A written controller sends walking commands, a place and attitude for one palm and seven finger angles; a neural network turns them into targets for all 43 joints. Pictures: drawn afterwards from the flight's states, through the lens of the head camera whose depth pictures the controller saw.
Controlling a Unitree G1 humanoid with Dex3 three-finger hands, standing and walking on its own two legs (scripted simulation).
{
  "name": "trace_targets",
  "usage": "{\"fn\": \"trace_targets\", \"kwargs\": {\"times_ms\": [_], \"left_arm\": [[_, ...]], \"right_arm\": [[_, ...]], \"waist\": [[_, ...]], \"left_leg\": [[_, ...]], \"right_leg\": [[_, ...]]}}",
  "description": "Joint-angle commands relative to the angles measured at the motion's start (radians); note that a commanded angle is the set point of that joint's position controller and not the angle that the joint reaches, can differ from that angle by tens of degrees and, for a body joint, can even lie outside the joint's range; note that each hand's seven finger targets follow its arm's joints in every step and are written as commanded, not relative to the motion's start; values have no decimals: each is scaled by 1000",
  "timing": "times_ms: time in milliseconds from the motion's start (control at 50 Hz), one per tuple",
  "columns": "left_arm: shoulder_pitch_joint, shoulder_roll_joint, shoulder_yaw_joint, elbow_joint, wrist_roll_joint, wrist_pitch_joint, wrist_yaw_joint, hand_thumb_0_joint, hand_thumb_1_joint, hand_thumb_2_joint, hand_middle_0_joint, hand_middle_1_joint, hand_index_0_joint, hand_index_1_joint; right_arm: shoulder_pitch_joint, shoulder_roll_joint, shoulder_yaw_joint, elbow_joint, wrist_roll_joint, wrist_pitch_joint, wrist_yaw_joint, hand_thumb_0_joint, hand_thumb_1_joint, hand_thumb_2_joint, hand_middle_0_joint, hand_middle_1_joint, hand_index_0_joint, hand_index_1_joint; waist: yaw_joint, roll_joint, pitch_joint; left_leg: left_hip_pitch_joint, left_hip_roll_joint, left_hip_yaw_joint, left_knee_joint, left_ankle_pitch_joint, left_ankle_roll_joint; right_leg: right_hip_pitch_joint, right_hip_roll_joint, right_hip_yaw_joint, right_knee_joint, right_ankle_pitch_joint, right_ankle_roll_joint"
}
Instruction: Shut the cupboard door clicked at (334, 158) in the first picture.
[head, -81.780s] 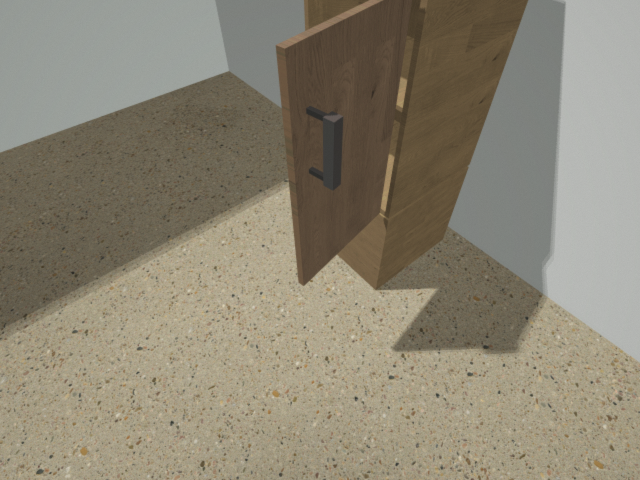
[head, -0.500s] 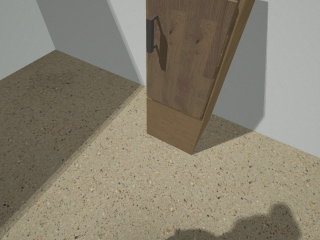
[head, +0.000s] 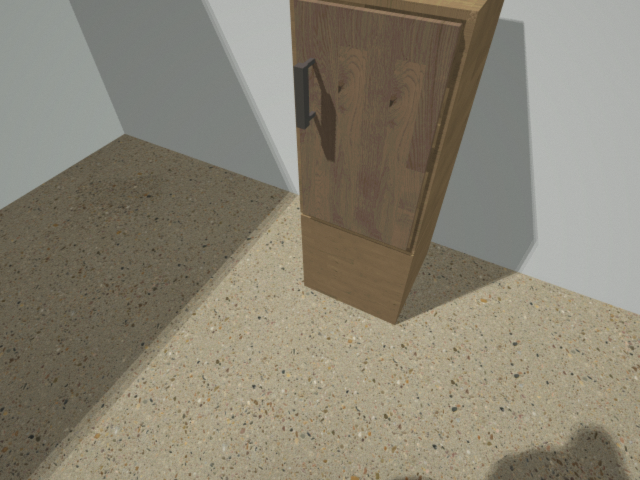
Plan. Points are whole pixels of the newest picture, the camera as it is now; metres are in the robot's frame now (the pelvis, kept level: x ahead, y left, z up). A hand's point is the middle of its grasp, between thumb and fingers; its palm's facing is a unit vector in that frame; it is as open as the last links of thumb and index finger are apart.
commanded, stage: let the arm hang, fingers relaxed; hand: left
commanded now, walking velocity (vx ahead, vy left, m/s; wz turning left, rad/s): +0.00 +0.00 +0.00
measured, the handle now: (306, 93) +0.89 +0.08 +0.06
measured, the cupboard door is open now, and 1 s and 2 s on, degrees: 0 0 0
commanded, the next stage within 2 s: look to check the result in 0.26 s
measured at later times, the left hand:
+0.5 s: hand out of the picture +0.04 +0.20 -0.17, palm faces +0.01 -0.97 -0.25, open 7.4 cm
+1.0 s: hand out of the picture +0.07 +0.19 -0.16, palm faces +0.01 -0.96 -0.26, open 7.4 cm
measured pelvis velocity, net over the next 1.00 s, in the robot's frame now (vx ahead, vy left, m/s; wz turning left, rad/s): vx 0.03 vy -0.02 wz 0.01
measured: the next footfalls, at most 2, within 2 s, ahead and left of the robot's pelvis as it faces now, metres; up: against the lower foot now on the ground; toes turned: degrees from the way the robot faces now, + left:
none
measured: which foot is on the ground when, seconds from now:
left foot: down 0.00-1.00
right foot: down 0.00-1.00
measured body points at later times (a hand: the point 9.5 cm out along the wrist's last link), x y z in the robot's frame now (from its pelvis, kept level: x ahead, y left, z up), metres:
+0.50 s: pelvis +0.01 -0.01 +0.00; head +0.02 -0.01 +0.45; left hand +0.04 +0.25 -0.15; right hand +0.03 -0.26 -0.15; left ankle +0.03 +0.09 -0.74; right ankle +0.03 -0.11 -0.74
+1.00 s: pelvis +0.03 -0.02 +0.01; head +0.03 -0.02 +0.46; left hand +0.07 +0.24 -0.14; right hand +0.07 -0.27 -0.15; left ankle +0.03 +0.09 -0.74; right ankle +0.03 -0.11 -0.74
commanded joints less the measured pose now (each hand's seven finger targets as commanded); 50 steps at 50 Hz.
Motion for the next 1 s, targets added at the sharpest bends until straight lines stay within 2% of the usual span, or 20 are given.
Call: {"fn": "trace_targets", "kwargs": {"times_ms": [0,20,200,240,340,380,500,660,700,760,840,900,980], "left_arm": [[43,127,24,-34,2,-19,8,0,900,900,-200,-300,-200,-300],[40,123,24,-33,2,-19,8,0,900,900,-200,-300,-200,-300],[-8,158,26,-45,-1,-32,5,0,900,900,-200,-300,-200,-300],[-23,157,23,-44,-3,-30,4,0,900,900,-200,-300,-200,-300],[-46,176,24,-41,-4,-31,2,0,900,900,-200,-300,-200,-300],[-56,188,25,-42,-4,-33,2,0,900,900,-200,-300,-200,-300],[-72,211,25,-42,-6,-37,1,0,900,900,-200,-300,-200,-300],[-97,224,19,-34,-8,-36,0,0,900,900,-200,-300,-200,-300],[-96,235,24,-37,-7,-39,0,0,900,900,-200,-300,-200,-300],[-103,229,19,-31,-9,-40,1,0,900,900,-200,-300,-200,-300],[-108,230,18,-31,-9,-40,1,0,900,900,-200,-300,-200,-300],[-103,236,21,-32,-7,-42,1,0,900,900,-200,-300,-200,-300],[-105,226,17,-28,-9,-41,1,0,900,900,-200,-300,-200,-300]], "right_arm": [[38,-138,-22,-37,3,-15,-11,0,-900,-900,200,300,200,300],[32,-127,-23,-35,1,-16,-10,0,-900,-900,200,300,200,300],[-11,-159,-22,-44,5,-22,-7,0,-900,-900,200,300,200,300],[-17,-154,-19,-40,3,-21,-7,0,-900,-900,200,300,200,300],[-42,-177,-19,-40,3,-22,-6,0,-900,-900,200,300,200,300],[-54,-189,-20,-38,4,-23,-6,0,-900,-900,200,300,200,300],[-74,-214,-18,-36,7,-25,-6,0,-900,-900,200,300,200,300],[-97,-224,-13,-25,5,-23,-4,0,-900,-900,200,300,200,300],[-102,-234,-15,-28,8,-26,-5,0,-900,-900,200,300,200,300],[-113,-230,-13,-23,5,-24,-5,0,-900,-900,200,300,200,300],[-118,-229,-12,-22,5,-23,-5,0,-900,-900,200,300,200,300],[-122,-235,-13,-24,7,-23,-5,0,-900,-900,200,300,200,300],[-121,-232,-11,-20,4,-24,-5,0,-900,-900,200,300,200,300]], "waist": [[5,-3,104],[4,-10,98],[-1,-22,68],[-3,-1,67],[-1,5,50],[1,-13,48],[2,-17,21],[0,-17,25],[3,-15,12],[0,-27,18],[-1,-8,26],[1,-23,24],[0,-11,16]], "left_leg": [[-75,118,-154,-151,-206,6],[-72,117,-152,-149,-200,6],[-6,110,-124,-115,-62,-3],[-6,113,-130,-124,-65,-6],[4,120,-133,-135,-55,-7],[8,120,-132,-134,-39,-8],[48,127,-127,-124,42,-9],[58,128,-129,-138,40,-14],[69,130,-127,-134,72,-13],[78,131,-127,-136,82,-16],[78,131,-125,-139,77,-19],[86,130,-123,-137,77,-19],[88,131,-124,-142,86,-19]], "right_leg": [[-44,-68,105,-94,-135,-38],[-42,-73,105,-98,-133,-37],[-28,-89,119,-122,-82,-43],[-18,-90,117,-123,-80,-41],[11,-91,115,-127,-61,-40],[21,-92,116,-131,-49,-41],[46,-97,110,-133,16,-43],[60,-101,111,-148,14,-40],[71,-101,109,-145,49,-41],[74,-105,106,-151,71,-40],[76,-106,107,-157,70,-39],[74,-103,110,-164,69,-40],[86,-106,109,-164,78,-40]]}}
